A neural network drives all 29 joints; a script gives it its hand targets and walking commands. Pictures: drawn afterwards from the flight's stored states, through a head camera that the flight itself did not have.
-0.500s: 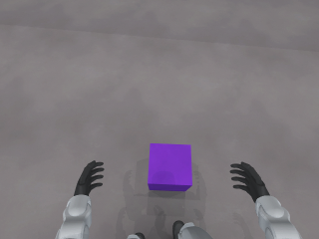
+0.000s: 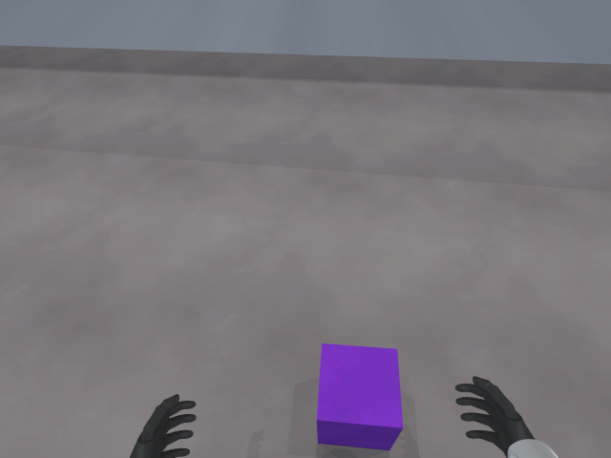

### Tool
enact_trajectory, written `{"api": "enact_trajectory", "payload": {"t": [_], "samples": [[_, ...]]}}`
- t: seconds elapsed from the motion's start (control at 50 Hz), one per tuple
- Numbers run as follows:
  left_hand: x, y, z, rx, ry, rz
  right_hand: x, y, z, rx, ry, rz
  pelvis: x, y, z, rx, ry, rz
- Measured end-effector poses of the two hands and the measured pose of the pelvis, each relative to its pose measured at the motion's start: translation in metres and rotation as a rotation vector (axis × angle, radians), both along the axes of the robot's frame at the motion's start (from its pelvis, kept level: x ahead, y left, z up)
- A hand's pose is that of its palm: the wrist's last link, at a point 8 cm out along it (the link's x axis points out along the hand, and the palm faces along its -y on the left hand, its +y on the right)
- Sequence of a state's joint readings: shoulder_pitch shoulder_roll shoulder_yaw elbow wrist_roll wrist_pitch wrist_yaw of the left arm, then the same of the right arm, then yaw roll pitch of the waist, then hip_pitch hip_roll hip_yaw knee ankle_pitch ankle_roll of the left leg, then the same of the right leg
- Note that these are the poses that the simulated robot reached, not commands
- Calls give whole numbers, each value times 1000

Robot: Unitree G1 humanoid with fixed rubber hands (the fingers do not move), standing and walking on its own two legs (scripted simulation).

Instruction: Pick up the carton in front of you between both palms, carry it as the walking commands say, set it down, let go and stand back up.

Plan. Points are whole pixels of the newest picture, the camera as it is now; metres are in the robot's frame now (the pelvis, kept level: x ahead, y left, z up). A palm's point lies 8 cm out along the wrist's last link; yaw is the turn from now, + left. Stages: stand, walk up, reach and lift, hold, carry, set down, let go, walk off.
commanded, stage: let go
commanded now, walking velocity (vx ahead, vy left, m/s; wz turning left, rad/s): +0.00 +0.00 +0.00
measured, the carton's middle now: (356, 397) +0.40 -0.10 -0.65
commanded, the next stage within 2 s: stand in 0.20 s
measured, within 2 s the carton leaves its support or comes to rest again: neither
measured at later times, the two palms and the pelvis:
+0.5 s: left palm out of the picture +0.13 +0.27 -0.08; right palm (569, 453) +0.15 -0.31 -0.09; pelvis +0.01 -0.03 +0.00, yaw +1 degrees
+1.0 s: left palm out of the picture +0.12 +0.27 -0.09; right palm out of the picture +0.14 -0.32 -0.09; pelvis +0.01 -0.03 +0.00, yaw +2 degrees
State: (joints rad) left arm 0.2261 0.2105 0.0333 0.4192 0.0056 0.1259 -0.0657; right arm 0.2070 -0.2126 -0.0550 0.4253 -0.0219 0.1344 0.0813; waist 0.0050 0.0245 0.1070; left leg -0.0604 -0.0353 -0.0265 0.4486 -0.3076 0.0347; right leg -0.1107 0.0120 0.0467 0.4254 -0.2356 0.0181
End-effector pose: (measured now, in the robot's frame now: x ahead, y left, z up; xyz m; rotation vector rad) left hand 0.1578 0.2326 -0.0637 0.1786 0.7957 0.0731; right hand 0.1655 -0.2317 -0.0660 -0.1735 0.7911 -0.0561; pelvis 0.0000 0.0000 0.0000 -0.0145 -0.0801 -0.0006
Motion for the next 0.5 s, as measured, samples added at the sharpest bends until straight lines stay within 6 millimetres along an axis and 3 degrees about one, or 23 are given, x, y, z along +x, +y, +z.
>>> {"api": "enact_trajectory", "payload": {"t": [0.22,0.36,0.5], "samples": [[1,-15,-7,20,-10,11,-2,-26,5,-73,12,-43,0,-14,-3,4,3,-4],[-16,17,-15,162,68,45,-8,-60,-11,-149,27,-44,3,-21,-6,6,60,11],[-23,35,-13,216,110,78,-13,-75,-23,-172,85,-32,10,-26,-5,8,75,22]]}}
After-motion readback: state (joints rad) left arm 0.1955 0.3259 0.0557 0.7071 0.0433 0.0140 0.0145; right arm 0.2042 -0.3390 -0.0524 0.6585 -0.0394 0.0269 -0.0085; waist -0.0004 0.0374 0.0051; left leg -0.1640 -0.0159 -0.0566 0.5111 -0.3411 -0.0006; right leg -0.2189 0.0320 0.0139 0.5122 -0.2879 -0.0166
